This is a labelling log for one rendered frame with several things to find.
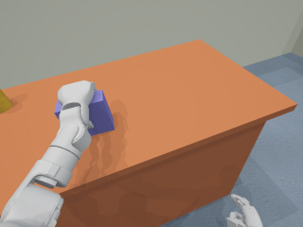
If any table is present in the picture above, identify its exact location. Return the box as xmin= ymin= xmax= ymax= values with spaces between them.
xmin=0 ymin=39 xmax=297 ymax=227

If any robot left hand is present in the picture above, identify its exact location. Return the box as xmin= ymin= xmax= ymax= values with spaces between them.
xmin=57 ymin=80 xmax=97 ymax=130

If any robot left forearm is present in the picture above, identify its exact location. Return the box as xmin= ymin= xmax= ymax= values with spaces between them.
xmin=0 ymin=99 xmax=92 ymax=223

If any sponge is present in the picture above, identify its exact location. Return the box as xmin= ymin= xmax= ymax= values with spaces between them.
xmin=54 ymin=89 xmax=115 ymax=136

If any robot left upper arm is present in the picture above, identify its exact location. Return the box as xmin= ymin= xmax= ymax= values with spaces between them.
xmin=0 ymin=183 xmax=64 ymax=227

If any robot right hand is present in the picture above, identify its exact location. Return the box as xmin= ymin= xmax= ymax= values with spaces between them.
xmin=226 ymin=194 xmax=263 ymax=227

